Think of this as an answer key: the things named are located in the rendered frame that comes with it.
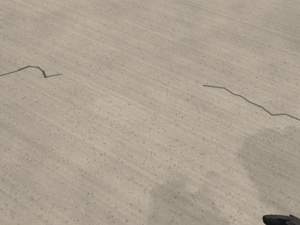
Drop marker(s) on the right robot hand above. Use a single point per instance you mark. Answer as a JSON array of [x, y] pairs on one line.
[[280, 220]]

